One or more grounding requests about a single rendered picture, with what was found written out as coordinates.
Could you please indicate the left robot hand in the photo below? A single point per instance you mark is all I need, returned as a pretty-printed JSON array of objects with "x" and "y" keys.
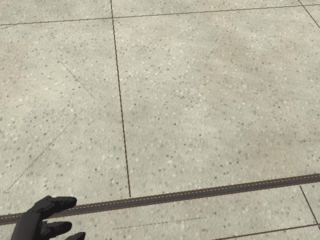
[{"x": 30, "y": 225}]

